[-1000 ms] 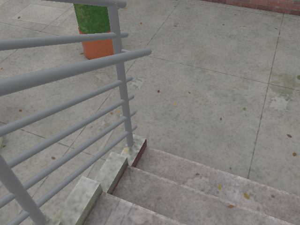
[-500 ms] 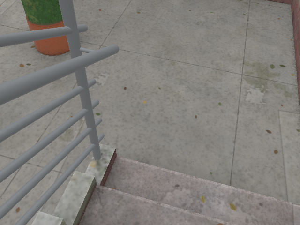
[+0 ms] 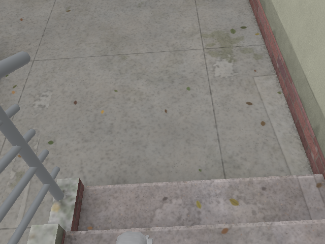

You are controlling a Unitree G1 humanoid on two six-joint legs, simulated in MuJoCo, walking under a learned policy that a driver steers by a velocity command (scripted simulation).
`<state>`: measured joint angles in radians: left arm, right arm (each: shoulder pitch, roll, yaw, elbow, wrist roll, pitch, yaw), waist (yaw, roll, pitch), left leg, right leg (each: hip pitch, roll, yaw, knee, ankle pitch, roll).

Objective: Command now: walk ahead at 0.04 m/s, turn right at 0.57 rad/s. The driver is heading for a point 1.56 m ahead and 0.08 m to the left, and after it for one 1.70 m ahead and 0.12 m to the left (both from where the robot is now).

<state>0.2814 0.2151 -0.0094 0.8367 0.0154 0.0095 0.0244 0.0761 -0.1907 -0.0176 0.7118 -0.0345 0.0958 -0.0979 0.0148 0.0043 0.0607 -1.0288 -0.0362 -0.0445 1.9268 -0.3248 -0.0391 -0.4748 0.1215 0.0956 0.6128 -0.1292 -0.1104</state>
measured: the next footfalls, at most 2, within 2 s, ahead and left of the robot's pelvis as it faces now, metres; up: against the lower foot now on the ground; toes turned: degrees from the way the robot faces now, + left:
left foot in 0.52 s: -0.12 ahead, +0.20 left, +0.16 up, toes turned -10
right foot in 1.06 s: -0.14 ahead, +0.01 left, +0.16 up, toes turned -3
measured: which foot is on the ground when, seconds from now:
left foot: up 0.00-0.50, down 0.52-1.00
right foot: down 0.00-0.52, up 0.54-1.00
